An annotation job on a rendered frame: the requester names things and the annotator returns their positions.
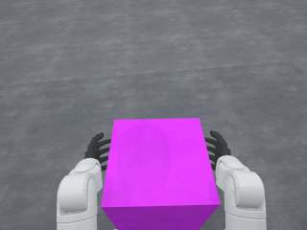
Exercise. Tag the carton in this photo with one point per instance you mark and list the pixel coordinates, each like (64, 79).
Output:
(159, 175)

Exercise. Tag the left robot hand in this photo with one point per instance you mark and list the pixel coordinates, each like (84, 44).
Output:
(93, 150)

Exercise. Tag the right robot forearm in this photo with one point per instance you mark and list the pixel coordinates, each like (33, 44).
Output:
(244, 195)

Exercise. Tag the left robot forearm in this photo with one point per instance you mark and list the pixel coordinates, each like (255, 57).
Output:
(77, 204)

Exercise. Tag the right robot hand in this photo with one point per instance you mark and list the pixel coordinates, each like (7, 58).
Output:
(221, 148)

